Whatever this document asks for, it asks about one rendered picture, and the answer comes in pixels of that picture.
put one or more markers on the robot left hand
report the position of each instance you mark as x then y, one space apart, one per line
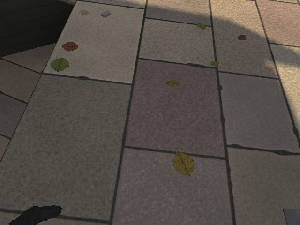
35 214

